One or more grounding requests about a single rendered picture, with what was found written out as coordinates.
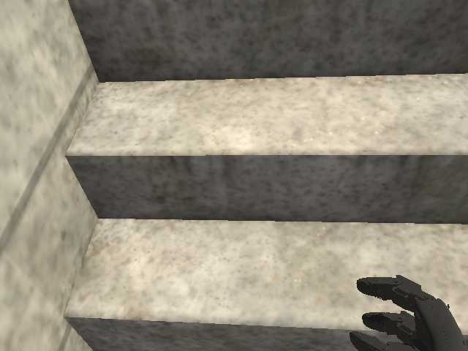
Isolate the right robot hand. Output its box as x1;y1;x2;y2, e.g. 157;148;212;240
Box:
350;275;468;351

